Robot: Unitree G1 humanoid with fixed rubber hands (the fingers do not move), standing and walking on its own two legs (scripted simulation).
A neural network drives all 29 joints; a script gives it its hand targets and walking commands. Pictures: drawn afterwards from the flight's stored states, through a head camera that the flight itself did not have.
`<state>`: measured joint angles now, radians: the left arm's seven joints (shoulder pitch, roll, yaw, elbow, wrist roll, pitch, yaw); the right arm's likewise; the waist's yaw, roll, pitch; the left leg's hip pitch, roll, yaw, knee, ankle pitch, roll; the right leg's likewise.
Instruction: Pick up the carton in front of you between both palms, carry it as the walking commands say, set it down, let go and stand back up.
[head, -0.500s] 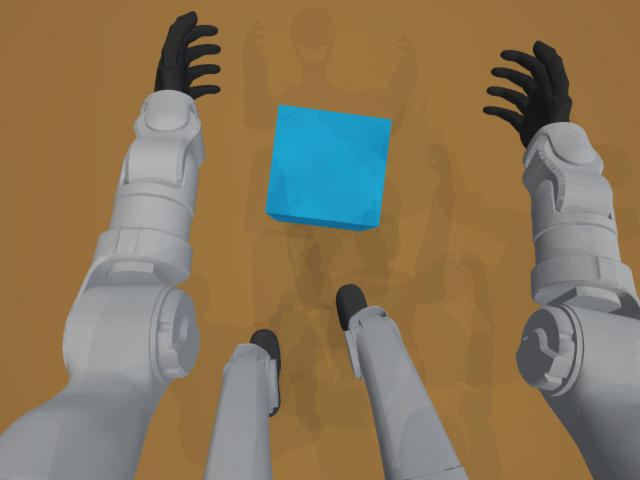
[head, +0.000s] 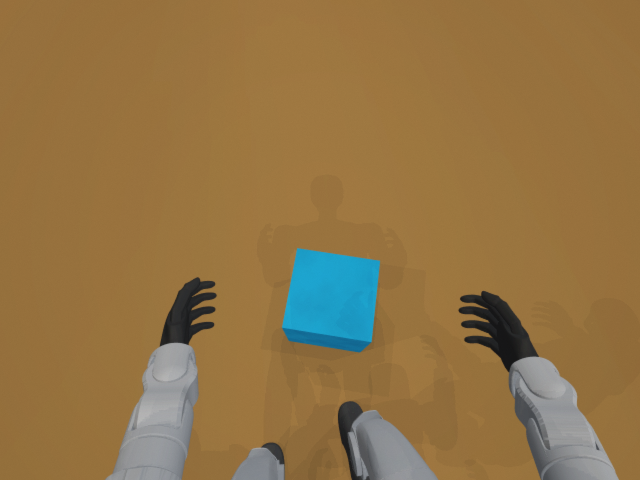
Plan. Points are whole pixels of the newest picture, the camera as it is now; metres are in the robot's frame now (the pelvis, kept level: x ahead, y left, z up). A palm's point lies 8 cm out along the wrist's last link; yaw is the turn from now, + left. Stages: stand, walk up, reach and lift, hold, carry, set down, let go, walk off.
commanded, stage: let go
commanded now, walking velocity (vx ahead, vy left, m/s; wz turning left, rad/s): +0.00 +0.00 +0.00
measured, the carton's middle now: (330, 304) +0.44 -0.07 -0.62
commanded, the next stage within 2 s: stand in 0.82 s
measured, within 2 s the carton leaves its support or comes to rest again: neither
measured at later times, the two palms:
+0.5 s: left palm (44, 459) +0.20 +0.29 -0.03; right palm (481, 396) +0.20 -0.18 -0.04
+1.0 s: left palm out of the picture +0.17 +0.30 -0.05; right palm (536, 403) +0.18 -0.25 -0.06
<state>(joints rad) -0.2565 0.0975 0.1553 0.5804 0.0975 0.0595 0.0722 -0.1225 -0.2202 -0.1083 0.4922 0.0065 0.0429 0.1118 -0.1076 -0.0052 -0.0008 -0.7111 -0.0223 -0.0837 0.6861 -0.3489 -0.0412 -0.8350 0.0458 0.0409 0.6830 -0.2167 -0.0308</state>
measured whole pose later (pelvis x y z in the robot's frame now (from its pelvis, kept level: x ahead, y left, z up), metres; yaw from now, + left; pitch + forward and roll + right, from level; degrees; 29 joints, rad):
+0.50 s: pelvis +0.04 +0.05 +0.03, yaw -1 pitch -1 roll -1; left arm 0.23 0.21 0.03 0.44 -0.01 0.08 -0.05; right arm 0.22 -0.22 -0.05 0.43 -0.01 0.09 0.07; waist 0.00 0.04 0.07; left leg -0.08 -0.04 -0.06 0.44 -0.34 0.04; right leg -0.18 0.01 0.07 0.40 -0.20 0.03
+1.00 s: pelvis +0.04 +0.03 +0.02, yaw +0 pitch +0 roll -1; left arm 0.20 0.29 0.06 0.67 0.05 0.03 0.01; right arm 0.22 -0.32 -0.05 0.58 -0.05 0.05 0.00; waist -0.01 0.06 0.00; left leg -0.15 -0.02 -0.08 0.52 -0.37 0.00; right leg -0.27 0.03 0.03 0.53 -0.26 0.00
